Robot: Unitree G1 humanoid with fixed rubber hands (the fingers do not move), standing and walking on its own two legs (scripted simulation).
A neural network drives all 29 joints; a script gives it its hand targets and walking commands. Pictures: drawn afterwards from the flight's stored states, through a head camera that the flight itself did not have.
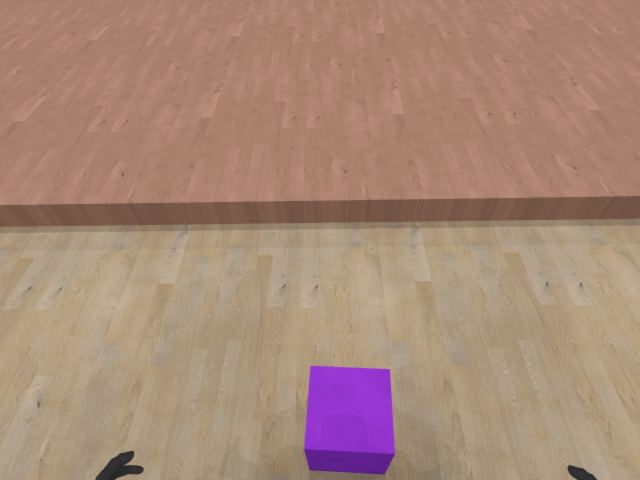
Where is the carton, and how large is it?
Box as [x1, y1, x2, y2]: [304, 366, 394, 474]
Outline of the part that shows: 310,366 304,450 309,469 384,474 394,454 389,369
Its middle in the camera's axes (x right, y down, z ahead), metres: +0.07 +0.50 +1.06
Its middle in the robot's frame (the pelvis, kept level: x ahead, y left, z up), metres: +0.37 -0.02 -0.66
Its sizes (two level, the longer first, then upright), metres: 0.210 0.200 0.250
